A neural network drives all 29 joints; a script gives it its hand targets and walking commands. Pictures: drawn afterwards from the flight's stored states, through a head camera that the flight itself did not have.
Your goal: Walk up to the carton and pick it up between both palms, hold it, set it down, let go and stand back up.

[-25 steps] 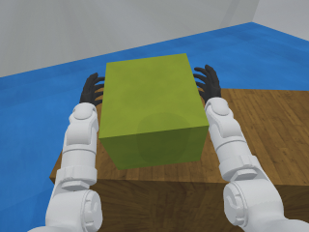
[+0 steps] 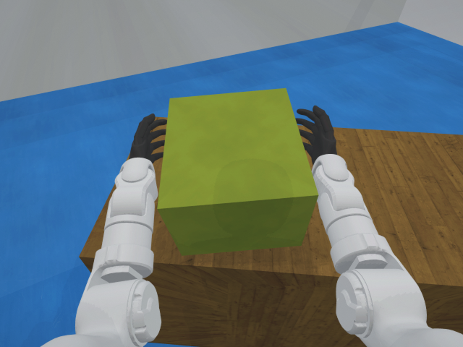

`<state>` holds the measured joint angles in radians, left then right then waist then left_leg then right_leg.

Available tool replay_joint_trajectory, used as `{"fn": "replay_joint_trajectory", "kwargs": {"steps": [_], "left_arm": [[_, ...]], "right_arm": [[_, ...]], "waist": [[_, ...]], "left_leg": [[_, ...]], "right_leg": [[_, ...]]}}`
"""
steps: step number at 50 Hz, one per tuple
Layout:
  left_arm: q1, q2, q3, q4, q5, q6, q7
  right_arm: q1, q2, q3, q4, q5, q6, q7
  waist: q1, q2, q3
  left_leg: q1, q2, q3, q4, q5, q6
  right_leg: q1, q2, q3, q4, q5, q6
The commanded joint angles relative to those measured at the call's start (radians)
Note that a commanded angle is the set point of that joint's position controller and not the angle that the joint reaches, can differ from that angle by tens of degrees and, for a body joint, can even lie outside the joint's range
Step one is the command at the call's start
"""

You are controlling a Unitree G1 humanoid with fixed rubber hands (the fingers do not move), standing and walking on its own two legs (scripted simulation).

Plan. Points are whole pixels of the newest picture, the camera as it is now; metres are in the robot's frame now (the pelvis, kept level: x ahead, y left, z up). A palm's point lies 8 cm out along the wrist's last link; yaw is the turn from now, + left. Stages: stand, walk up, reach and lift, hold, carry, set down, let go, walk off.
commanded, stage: set down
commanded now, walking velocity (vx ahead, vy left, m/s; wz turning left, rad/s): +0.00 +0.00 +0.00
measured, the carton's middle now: (234, 170) +0.39 +0.03 +0.10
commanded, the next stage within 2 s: none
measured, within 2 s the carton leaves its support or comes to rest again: neither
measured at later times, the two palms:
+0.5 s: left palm (145, 167) +0.38 +0.19 +0.11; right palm (315, 158) +0.41 -0.12 +0.12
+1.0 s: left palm (150, 170) +0.39 +0.19 +0.10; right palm (314, 162) +0.42 -0.13 +0.10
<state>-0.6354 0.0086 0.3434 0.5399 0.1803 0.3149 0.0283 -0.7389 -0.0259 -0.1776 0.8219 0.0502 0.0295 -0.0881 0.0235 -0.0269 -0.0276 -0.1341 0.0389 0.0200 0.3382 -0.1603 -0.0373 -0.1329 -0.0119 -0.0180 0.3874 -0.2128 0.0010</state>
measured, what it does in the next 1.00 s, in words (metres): stands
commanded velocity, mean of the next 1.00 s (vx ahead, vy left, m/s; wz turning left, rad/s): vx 0.00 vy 0.00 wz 0.00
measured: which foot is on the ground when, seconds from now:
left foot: down 0.00-1.00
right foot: down 0.00-1.00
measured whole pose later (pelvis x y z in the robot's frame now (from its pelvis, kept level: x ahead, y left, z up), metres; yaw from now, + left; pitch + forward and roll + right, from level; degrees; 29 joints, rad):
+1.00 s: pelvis +0.02 +0.00 +0.00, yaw +0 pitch +0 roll +0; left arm -0.66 -0.07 0.42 0.70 0.18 0.18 0.06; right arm -0.74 -0.03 -0.38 0.96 -0.15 -0.09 0.03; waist 0.08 0.00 -0.01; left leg -0.16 0.04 0.02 0.34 -0.18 -0.04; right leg -0.15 -0.01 -0.02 0.37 -0.22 0.00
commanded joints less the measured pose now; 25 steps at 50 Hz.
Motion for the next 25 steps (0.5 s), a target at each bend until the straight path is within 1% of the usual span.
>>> {"fn": "replay_joint_trajectory", "kwargs": {"steps": [1,2,3,4,5,6,7,8,9,10,11,12,13,14,15,16,18,19,20,21,22,24,25], "left_arm": [[-0.682,-0.546,-0.344,-0.077,0.018,-0.091,-0.114],[-0.684,-0.55,-0.352,-0.087,0.017,-0.093,-0.11],[-0.675,-0.545,-0.351,-0.078,0.017,-0.095,-0.11],[-0.656,-0.547,-0.342,-0.064,0.023,-0.093,-0.109],[-0.659,-0.555,-0.344,-0.073,0.018,-0.099,-0.109],[-0.651,-0.555,-0.344,-0.062,0.02,-0.097,-0.11],[-0.646,-0.557,-0.338,-0.063,0.02,-0.104,-0.11],[-0.666,-0.55,-0.33,-0.069,0.019,-0.111,-0.108],[-0.652,-0.55,-0.332,-0.05,0.022,-0.115,-0.109],[-0.665,-0.561,-0.342,-0.071,0.021,-0.119,-0.106],[-0.652,-0.562,-0.334,-0.059,0.02,-0.118,-0.107],[-0.655,-0.556,-0.325,-0.049,0.026,-0.121,-0.107],[-0.66,-0.557,-0.322,-0.046,0.025,-0.131,-0.107],[-0.658,-0.557,-0.322,-0.047,0.03,-0.137,-0.105],[-0.658,-0.573,-0.332,-0.054,0.022,-0.143,-0.1],[-0.653,-0.568,-0.325,-0.045,0.03,-0.144,-0.096],[-0.664,-0.566,-0.309,-0.024,0.035,-0.15,-0.095],[-0.642,-0.56,-0.298,-0.001,0.048,-0.15,-0.094],[-0.658,-0.564,-0.289,0.0,0.051,-0.155,-0.09],[-0.64,-0.557,-0.28,0.01,0.059,-0.152,-0.089],[-0.662,-0.556,-0.279,0.002,0.061,-0.159,-0.086],[-0.682,-0.558,-0.279,0.014,0.053,-0.172,-0.081],[-0.678,-0.56,-0.282,0.021,0.048,-0.181,-0.079]], "right_arm": [[-0.643,0.47,0.207,-0.096,-0.111,-0.067,0.15],[-0.64,0.462,0.205,-0.091,-0.107,-0.07,0.154],[-0.637,0.461,0.208,-0.094,-0.113,-0.073,0.155],[-0.646,0.463,0.209,-0.103,-0.115,-0.075,0.156],[-0.623,0.461,0.205,-0.095,-0.119,-0.076,0.155],[-0.627,0.453,0.196,-0.087,-0.124,-0.078,0.154],[-0.633,0.467,0.209,-0.098,-0.123,-0.083,0.154],[-0.624,0.469,0.211,-0.093,-0.131,-0.085,0.155],[-0.624,0.462,0.2,-0.088,-0.138,-0.088,0.154],[-0.607,0.462,0.197,-0.067,-0.142,-0.09,0.155],[-0.62,0.463,0.193,-0.086,-0.145,-0.095,0.156],[-0.632,0.462,0.196,-0.084,-0.143,-0.096,0.156],[-0.629,0.46,0.19,-0.077,-0.148,-0.103,0.158],[-0.612,0.462,0.184,-0.057,-0.157,-0.105,0.162],[-0.625,0.466,0.186,-0.08,-0.154,-0.114,0.166],[-0.621,0.465,0.18,-0.055,-0.156,-0.116,0.168],[-0.635,0.456,0.153,-0.05,-0.168,-0.122,0.176],[-0.615,0.448,0.145,-0.034,-0.179,-0.12,0.177],[-0.626,0.451,0.132,-0.025,-0.189,-0.125,0.184],[-0.604,0.443,0.12,-0.001,-0.194,-0.122,0.191],[-0.599,0.444,0.111,0.019,-0.202,-0.127,0.196],[-0.627,0.445,0.092,0.017,-0.222,-0.141,0.202],[-0.645,0.456,0.106,-0.002,-0.217,-0.15,0.201]], "waist": [[0.04,0.049,-0.386],[0.039,0.056,-0.383],[0.044,0.06,-0.389],[0.044,0.052,-0.374],[0.036,0.051,-0.397],[0.032,0.048,-0.383],[0.044,0.029,-0.396],[0.045,0.032,-0.394],[0.036,0.04,-0.402],[0.03,0.049,-0.415],[0.035,0.034,-0.396],[0.04,0.039,-0.401],[0.044,0.032,-0.408],[0.043,0.038,-0.42],[0.045,0.04,-0.44],[0.048,0.052,-0.432],[0.05,0.047,-0.427],[0.054,0.042,-0.403],[0.062,0.044,-0.4],[0.061,0.041,-0.372],[0.064,0.047,-0.382],[0.063,0.037,-0.399],[0.068,0.03,-0.427]], "left_leg": [[0.202,-0.059,0.051,-0.024,0.307,-0.021],[0.209,-0.054,0.049,-0.022,0.313,-0.026],[0.209,-0.055,0.054,-0.02,0.334,-0.026],[0.203,-0.056,0.055,-0.017,0.346,-0.027],[0.214,-0.053,0.05,-0.009,0.367,-0.029],[0.203,-0.055,0.053,-0.011,0.352,-0.028],[0.208,-0.055,0.059,-0.01,0.37,-0.024],[0.196,-0.058,0.058,-0.011,0.362,-0.022],[0.196,-0.054,0.056,-0.008,0.381,-0.027],[0.207,-0.052,0.057,-0.002,0.4,-0.031],[0.204,-0.051,0.054,-0.003,0.399,-0.03],[0.196,-0.054,0.06,-0.005,0.4,-0.03],[0.193,-0.052,0.058,-0.006,0.392,-0.025],[0.194,-0.052,0.062,-0.006,0.395,-0.028],[0.212,-0.044,0.052,0.002,0.419,-0.031],[0.203,-0.045,0.056,0.006,0.429,-0.034],[0.185,-0.045,0.064,-0.001,0.389,-0.033],[0.18,-0.044,0.064,-0.01,0.374,-0.031],[0.168,-0.043,0.068,-0.014,0.353,-0.03],[0.174,-0.037,0.065,-0.018,0.355,-0.029],[0.169,-0.039,0.072,-0.02,0.348,-0.03],[0.162,-0.039,0.08,-0.023,0.336,-0.029],[0.156,-0.04,0.081,-0.018,0.349,-0.028]], "right_leg": [[0.108,0.056,-0.069,-0.13,0.214,0.032],[0.097,0.058,-0.071,-0.126,0.211,0.031],[0.098,0.057,-0.07,-0.128,0.235,0.029],[0.104,0.059,-0.07,-0.127,0.242,0.029],[0.098,0.06,-0.074,-0.124,0.259,0.03],[0.096,0.06,-0.074,-0.127,0.252,0.031],[0.11,0.061,-0.074,-0.124,0.27,0.031],[0.11,0.056,-0.07,-0.125,0.271,0.035],[0.107,0.057,-0.073,-0.12,0.285,0.032],[0.096,0.058,-0.075,-0.12,0.298,0.033],[0.099,0.059,-0.077,-0.12,0.301,0.032],[0.107,0.058,-0.072,-0.121,0.302,0.031],[0.096,0.055,-0.075,-0.122,0.295,0.034],[0.091,0.054,-0.075,-0.121,0.307,0.033],[0.083,0.062,-0.08,-0.116,0.302,0.029],[0.07,0.061,-0.079,-0.117,0.3,0.026],[0.062,0.061,-0.079,-0.123,0.266,0.022],[0.058,0.06,-0.079,-0.128,0.255,0.022],[0.056,0.06,-0.079,-0.125,0.235,0.021],[0.05,0.06,-0.082,-0.125,0.236,0.02],[0.05,0.057,-0.08,-0.125,0.231,0.022],[0.04,0.055,-0.081,-0.125,0.232,0.02],[0.044,0.057,-0.077,-0.124,0.25,0.022]]}}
